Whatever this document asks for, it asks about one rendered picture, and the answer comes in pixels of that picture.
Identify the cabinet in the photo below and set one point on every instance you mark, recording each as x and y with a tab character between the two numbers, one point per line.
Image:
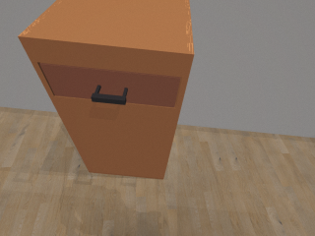
139	36

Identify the drawer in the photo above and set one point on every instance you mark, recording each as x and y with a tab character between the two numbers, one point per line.
81	82

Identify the handle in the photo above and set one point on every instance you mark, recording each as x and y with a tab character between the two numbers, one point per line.
109	98

